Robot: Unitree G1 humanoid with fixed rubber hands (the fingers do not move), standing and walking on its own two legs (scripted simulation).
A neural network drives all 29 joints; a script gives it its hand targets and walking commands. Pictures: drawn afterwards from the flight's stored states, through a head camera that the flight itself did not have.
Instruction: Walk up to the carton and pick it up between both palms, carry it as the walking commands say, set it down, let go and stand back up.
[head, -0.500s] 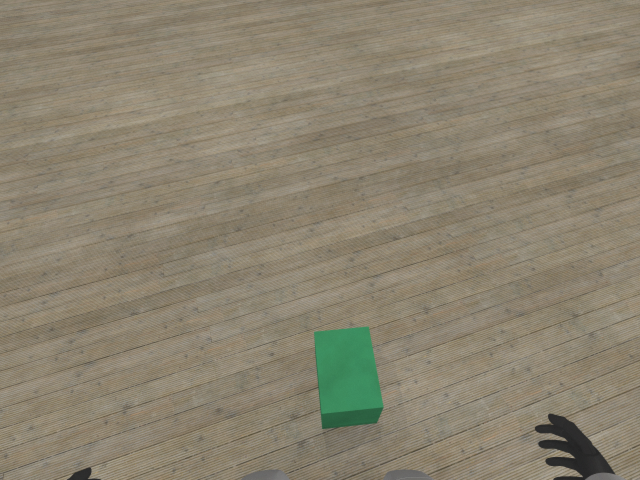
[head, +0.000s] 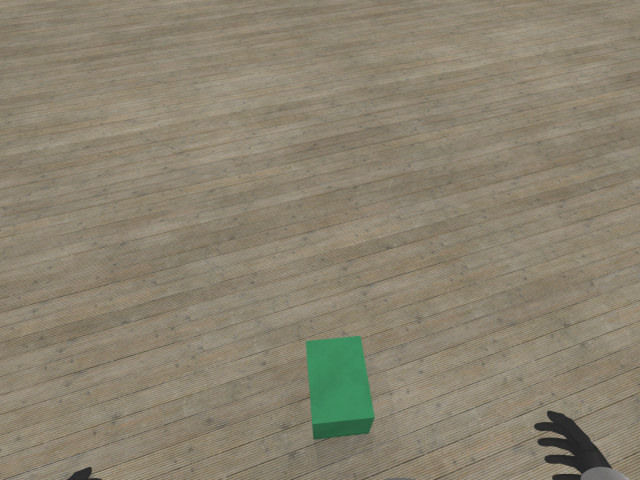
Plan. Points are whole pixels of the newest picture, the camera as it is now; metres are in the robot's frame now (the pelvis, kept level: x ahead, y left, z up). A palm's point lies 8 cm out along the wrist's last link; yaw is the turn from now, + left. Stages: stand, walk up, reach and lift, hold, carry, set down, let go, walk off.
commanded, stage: walk up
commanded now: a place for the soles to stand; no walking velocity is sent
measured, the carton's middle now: (337, 387) +0.43 -0.04 -0.67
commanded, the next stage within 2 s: reach and lift in 0.20 s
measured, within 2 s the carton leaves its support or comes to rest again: neither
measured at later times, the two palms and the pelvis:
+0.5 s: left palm out of the picture +0.14 +0.31 -0.10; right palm (560, 437) +0.17 -0.30 -0.08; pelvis -0.01 +0.01 -0.01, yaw +0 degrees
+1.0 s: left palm (140, 397) +0.25 +0.28 -0.14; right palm (494, 362) +0.28 -0.26 -0.12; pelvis -0.03 +0.01 -0.04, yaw +0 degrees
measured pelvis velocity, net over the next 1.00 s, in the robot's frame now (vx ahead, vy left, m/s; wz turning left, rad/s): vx -0.03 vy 0.01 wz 0.00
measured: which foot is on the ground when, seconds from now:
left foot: down 0.00-1.00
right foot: down 0.00-1.00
